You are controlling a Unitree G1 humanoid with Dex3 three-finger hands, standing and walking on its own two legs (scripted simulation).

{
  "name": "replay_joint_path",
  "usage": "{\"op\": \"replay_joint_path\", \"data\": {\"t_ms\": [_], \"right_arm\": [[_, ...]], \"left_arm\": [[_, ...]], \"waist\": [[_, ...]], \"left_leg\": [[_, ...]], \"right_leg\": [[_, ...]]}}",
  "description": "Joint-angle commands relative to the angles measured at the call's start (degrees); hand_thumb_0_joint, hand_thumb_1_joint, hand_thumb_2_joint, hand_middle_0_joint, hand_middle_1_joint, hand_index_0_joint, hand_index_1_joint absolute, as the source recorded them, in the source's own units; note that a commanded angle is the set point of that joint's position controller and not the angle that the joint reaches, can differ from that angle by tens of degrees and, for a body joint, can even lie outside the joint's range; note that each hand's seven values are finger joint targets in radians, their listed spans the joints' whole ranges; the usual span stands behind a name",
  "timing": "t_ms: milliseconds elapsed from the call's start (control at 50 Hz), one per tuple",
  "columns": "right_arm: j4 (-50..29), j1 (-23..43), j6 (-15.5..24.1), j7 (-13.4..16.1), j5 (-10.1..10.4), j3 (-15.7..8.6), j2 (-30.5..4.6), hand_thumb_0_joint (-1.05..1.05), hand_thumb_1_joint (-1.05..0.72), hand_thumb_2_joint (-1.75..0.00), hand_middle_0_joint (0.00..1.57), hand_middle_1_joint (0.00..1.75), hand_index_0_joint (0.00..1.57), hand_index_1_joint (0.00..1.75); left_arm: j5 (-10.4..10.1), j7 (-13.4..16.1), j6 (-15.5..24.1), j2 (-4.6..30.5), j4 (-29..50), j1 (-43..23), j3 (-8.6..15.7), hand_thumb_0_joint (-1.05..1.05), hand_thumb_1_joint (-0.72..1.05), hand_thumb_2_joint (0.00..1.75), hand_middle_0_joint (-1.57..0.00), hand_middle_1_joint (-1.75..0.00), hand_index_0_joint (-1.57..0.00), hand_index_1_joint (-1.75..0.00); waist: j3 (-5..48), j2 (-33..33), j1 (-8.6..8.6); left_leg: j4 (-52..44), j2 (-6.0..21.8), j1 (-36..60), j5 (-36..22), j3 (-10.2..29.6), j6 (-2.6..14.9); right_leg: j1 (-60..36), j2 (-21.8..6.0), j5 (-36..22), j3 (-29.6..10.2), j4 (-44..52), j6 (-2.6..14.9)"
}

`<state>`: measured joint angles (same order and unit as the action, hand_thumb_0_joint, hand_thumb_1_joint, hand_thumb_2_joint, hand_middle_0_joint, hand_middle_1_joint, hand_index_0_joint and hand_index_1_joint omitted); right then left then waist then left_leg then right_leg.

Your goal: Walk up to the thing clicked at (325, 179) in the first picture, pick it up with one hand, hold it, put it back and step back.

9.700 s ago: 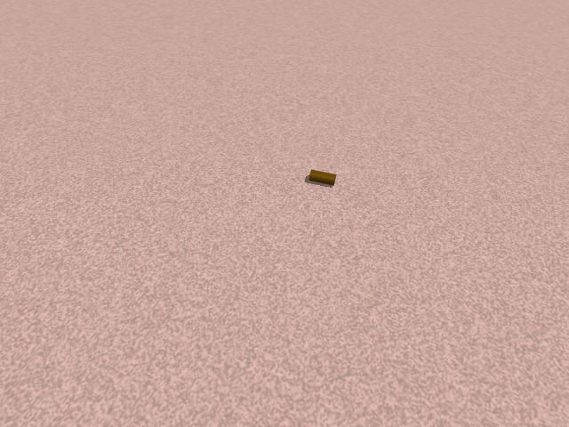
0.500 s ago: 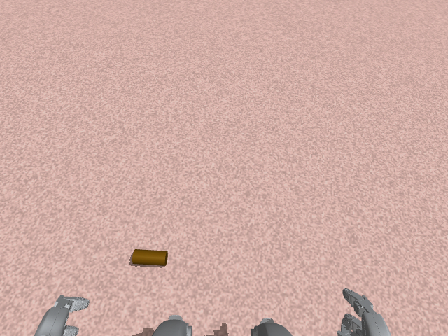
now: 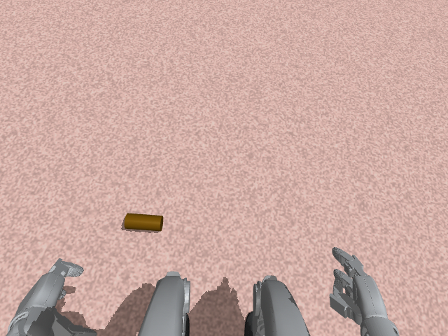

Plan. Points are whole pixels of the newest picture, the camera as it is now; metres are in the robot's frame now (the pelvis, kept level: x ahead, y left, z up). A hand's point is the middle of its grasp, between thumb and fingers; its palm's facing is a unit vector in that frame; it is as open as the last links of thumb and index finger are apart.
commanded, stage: rise first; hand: left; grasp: from above
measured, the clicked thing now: (144, 222) +0.45 +0.27 -0.59
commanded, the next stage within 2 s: none
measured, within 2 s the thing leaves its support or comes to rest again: neither
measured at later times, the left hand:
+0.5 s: hand (104, 251) +0.31 +0.31 -0.33, palm faces -0.51 -0.27 -0.82, open 13.9 cm
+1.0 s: hand (114, 235) +0.37 +0.32 -0.42, palm faces -0.51 -0.05 -0.86, open 14.1 cm
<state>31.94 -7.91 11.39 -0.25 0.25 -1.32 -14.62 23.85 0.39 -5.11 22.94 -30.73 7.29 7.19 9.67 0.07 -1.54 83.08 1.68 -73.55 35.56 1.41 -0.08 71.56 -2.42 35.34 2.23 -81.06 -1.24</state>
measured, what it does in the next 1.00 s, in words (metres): lowers itself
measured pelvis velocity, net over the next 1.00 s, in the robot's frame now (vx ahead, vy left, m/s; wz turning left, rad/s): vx -0.07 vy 0.00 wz -0.11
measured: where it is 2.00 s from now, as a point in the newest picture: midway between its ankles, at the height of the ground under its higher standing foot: outside the picture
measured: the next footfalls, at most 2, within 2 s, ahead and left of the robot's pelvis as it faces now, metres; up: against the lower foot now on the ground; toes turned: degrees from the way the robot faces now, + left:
none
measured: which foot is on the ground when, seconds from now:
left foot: down 0.00-1.00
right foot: down 0.00-1.00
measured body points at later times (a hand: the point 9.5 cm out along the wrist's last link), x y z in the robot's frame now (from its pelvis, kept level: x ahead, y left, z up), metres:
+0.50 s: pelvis -0.07 -0.01 -0.20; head +0.16 +0.02 +0.19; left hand +0.33 +0.32 -0.28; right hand +0.05 -0.29 -0.34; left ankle +0.02 +0.12 -0.59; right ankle +0.02 -0.14 -0.59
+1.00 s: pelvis -0.07 +0.00 -0.27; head +0.16 +0.05 +0.11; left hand +0.39 +0.32 -0.37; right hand -0.01 -0.29 -0.38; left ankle +0.02 +0.12 -0.59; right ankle +0.02 -0.14 -0.59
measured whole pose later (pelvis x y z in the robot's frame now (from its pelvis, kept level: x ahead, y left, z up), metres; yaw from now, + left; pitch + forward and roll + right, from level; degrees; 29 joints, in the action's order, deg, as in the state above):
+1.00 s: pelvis -0.07 +0.00 -0.27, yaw -6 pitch +33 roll -8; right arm 43.3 -6.2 -1.1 -6.8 -7.1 0.2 -15.9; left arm 72.2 14.1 24.6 47.7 -73.1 -45.0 11.0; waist 3.2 1.2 -8.2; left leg 134.7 1.4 -129.5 38.8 7.0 0.6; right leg 124.8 -1.3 38.1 4.2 -129.7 -1.8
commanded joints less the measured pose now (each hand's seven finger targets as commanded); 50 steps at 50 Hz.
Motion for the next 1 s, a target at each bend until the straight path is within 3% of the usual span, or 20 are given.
{"op": "replay_joint_path", "data": {"t_ms": [0,80,140,180,340,420,440,460,480,520,540,620,680,740,800,820,840,900,940,980], "right_arm": [[-3.6,-1.0,2.9,-0.2,0.3,-4.7,-10.5,0.0,-0.91,-0.9,0.2,0.3,0.2,0.3],[-2.1,-0.9,2.0,-0.8,0.4,-5.4,-11.2,0.0,-0.92,-0.91,0.2,0.3,0.2,0.3],[-0.4,-1.6,0.8,-1.3,0.2,-5.9,-11.5,0.0,-0.93,-0.91,0.2,0.3,0.2,0.3],[0.9,-2.4,0.1,-1.6,-0.1,-6.2,-11.7,0.0,-0.93,-0.91,0.2,0.3,0.2,0.3],[4.0,-4.9,-2.7,-2.6,-1.2,-6.5,-12.6,0.0,-0.92,-0.91,0.2,0.3,0.2,0.3],[6.1,-7.1,-4.7,-2.9,-2.0,-5.9,-12.8,0.0,-0.89,-0.9,0.2,0.3,0.2,0.3],[5.7,-6.9,-5.1,-3.0,-2.2,-5.9,-12.9,0.0,-0.89,-0.9,0.2,0.3,0.2,0.3],[6.5,-7.1,-5.7,-3.1,-2.3,-5.7,-13.3,0.0,-0.86,-0.89,0.2,0.3,0.2,0.3],[6.6,-7.5,-6.2,-3.2,-2.5,-5.7,-13.2,0.0,-0.87,-0.9,0.2,0.3,0.2,0.3],[6.5,-7.6,-6.9,-3.5,-3.0,-5.4,-13.2,0.0,-0.86,-0.89,0.2,0.3,0.2,0.3],[7.0,-7.9,-7.4,-3.7,-3.2,-5.3,-13.4,0.0,-0.86,-0.89,0.2,0.3,0.2,0.3],[7.5,-7.9,-8.7,-4.1,-4.2,-4.9,-14.0,0.0,-0.87,-0.89,0.2,0.3,0.2,0.3],[8.3,-8.1,-9.3,-4.6,-4.8,-4.4,-14.9,0.0,-0.88,-0.9,0.2,0.3,0.2,0.3],[8.3,-8.1,-10.2,-4.9,-5.5,-4.2,-15.0,0.0,-0.88,-0.9,0.2,0.3,0.2,0.3],[8.6,-8.1,-10.7,-5.2,-6.1,-3.4,-15.0,0.0,-0.89,-0.9,0.2,0.3,0.2,0.3],[8.2,-7.8,-10.9,-5.3,-6.3,-3.4,-14.8,0.0,-0.89,-0.9,0.2,0.3,0.2,0.3],[9.6,-8.6,-11.3,-5.3,-6.6,-3.1,-15.1,0.0,-0.9,-0.9,0.2,0.3,0.2,0.3],[9.9,-8.7,-12.0,-5.6,-7.4,-2.7,-14.6,0.0,-0.9,-0.9,0.2,0.3,0.2,0.3],[9.9,-8.2,-12.3,-5.7,-7.8,-3.0,-15.3,0.0,-0.9,-0.9,0.2,0.3,0.2,0.3],[10.4,-8.5,-12.7,-5.9,-8.2,-2.5,-14.9,0.0,-0.9,-0.9,0.2,0.3,0.2,0.3]], "left_arm": [[6.0,2.0,8.0,14.0,3.7,-8.9,5.2,0.0,-0.53,0.95,-0.16,-1.0,-0.15,-1.01],[10.5,3.1,11.8,19.4,1.1,-16.1,7.8,0.0,-0.53,0.97,-0.15,-1.01,-0.14,-1.02],[13.8,3.1,13.5,21.0,-3.5,-19.3,8.1,0.0,-0.56,0.98,-0.14,-1.02,-0.13,-1.03],[16.0,2.8,15.0,22.6,-4.2,-24.7,7.4,0.0,-0.55,0.97,-0.14,-1.03,-0.14,-1.03],[24.6,3.7,21.9,30.7,-12.5,-42.8,8.4,0.0,-0.54,1.0,-0.12,-1.01,-0.12,-1.02],[28.5,5.3,23.7,34.6,-17.3,-45.6,9.8,0.0,-0.52,1.01,-0.1,-1.01,-0.1,-1.01],[29.1,5.7,24.4,34.6,-15.3,-49.1,9.1,0.0,-0.53,1.02,-0.1,-0.99,-0.09,-1.0],[30.3,6.1,24.6,35.9,-20.1,-47.6,9.9,0.0,-0.5,1.01,-0.08,-1.0,-0.08,-1.0],[30.9,6.6,25.2,36.5,-17.7,-50.6,9.8,0.0,-0.51,1.02,-0.09,-0.99,-0.08,-0.99],[32.5,7.4,26.0,36.8,-18.2,-54.5,8.8,0.0,-0.5,1.03,-0.08,-0.97,-0.07,-0.98],[33.2,8.0,25.9,37.2,-23.4,-51.9,9.5,0.0,-0.51,1.03,-0.07,-0.98,-0.06,-0.99],[36.6,10.0,27.5,39.5,-22.7,-58.9,8.6,0.0,-0.53,1.04,-0.06,-0.96,-0.05,-0.97],[38.7,11.2,27.9,39.3,-28.7,-58.1,8.2,0.0,-0.53,1.03,-0.07,-0.95,-0.06,-0.96],[41.5,12.7,29.0,41.2,-27.0,-64.3,7.7,0.0,-0.54,1.03,-0.06,-0.95,-0.05,-0.95],[43.2,14.1,29.4,41.5,-33.1,-62.4,7.8,0.0,-0.53,1.03,-0.07,-0.93,-0.06,-0.94],[43.6,14.5,30.2,42.2,-27.6,-67.7,7.0,0.0,-0.52,1.01,-0.07,-0.93,-0.07,-0.94],[45.1,14.9,29.5,42.9,-35.9,-62.5,8.0,0.0,-0.52,1.01,-0.08,-0.92,-0.07,-0.93],[46.6,16.0,30.1,42.0,-36.0,-65.6,6.6,0.0,-0.49,0.98,-0.11,-0.9,-0.1,-0.91],[47.6,16.8,30.7,44.2,-33.0,-69.3,7.1,0.0,-0.48,0.97,-0.12,-0.89,-0.11,-0.9],[48.8,17.3,30.5,43.7,-36.5,-66.9,7.0,0.0,-0.46,0.95,-0.13,-0.88,-0.12,-0.89]], "waist": [[22.0,-7.3,0.54],[27.0,-6.3,1.22],[30.5,-5.5,1.78],[33.2,-5.2,0.83],[34.4,-3.2,-0.28],[35.7,-4.6,-0.04],[36.2,-5.4,-0.32],[34.1,-6.1,-0.26],[35.1,-7.7,-0.31],[35.4,-8.1,-1.5],[32.9,-7.2,-1.86],[32.3,-11.4,-2.23],[29.8,-12.9,-3.29],[31.2,-14.8,-4.02],[29.8,-12.3,-4.92],[32.0,-13.2,-4.45],[30.7,-13.0,-4.8],[30.2,-12.6,-5.9],[31.9,-14.8,-5.59],[31.3,-15.1,-5.79]], "left_leg": [[-3.0,-0.7,10.1,-17.7,2.4,-0.2],[3.8,-1.4,2.5,-15.8,1.3,0.47],[8.8,-1.5,-1.3,-16.1,0.5,0.98],[12.9,-1.6,-4.0,-16.6,-0.2,1.42],[21.6,-1.4,-16.5,-5.8,-0.7,1.87],[24.3,-1.4,-19.0,-4.7,-0.6,2.03],[24.7,-1.4,-18.9,-4.7,-0.4,1.93],[24.7,-1.2,-19.9,-2.9,0.1,1.94],[25.0,-1.2,-18.8,-3.5,0.3,1.79],[26.5,-1.2,-19.6,-3.0,0.6,1.95],[26.6,-1.2,-21.7,-1.4,1.0,2.05],[27.6,-1.0,-21.4,0.7,2.2,1.75],[28.2,-0.8,-21.2,-0.4,3.9,1.23],[30.1,-1.1,-21.5,-0.6,3.3,1.27],[32.6,-1.6,-24.5,-0.8,2.7,1.66],[33.3,-1.7,-23.6,-1.9,2.3,1.65],[33.8,-1.6,-23.2,-3.6,2.5,1.51],[35.7,-1.7,-24.7,-4.3,2.0,1.82],[36.2,-1.8,-24.1,-4.3,2.0,1.66],[36.9,-1.7,-23.5,-6.0,2.1,1.57]], "right_leg": [[3.3,2.4,-13.6,0.0,-2.5,3.01],[6.7,2.5,-13.3,-0.5,-7.1,2.82],[9.6,2.6,-13.2,-0.5,-10.3,2.88],[10.6,2.6,-14.2,-0.5,-12.2,2.69],[18.4,3.0,-5.7,0.5,-18.7,2.49],[20.5,3.2,-4.2,1.2,-21.8,2.59],[21.6,3.3,-4.3,1.6,-22.5,2.68],[24.0,3.4,-2.7,2.1,-23.7,2.8],[24.7,3.4,-3.3,2.4,-24.5,2.9],[26.0,3.6,-3.0,2.8,-25.5,2.92],[27.1,3.6,-1.6,3.2,-26.2,2.86],[32.5,3.5,-0.3,4.0,-29.3,3.3],[36.6,3.3,-1.9,5.1,-32.5,3.35],[38.2,3.3,-2.0,5.1,-33.4,3.48],[37.8,3.4,-2.0,5.2,-33.9,3.2],[37.7,3.4,-2.5,5.0,-33.9,3.31],[38.2,3.4,-3.7,5.2,-34.7,3.28],[38.6,3.6,-4.3,5.5,-35.2,3.09],[39.2,3.6,-4.1,5.4,-36.0,3.22],[39.8,3.7,-5.0,5.7,-36.7,3.17]]}}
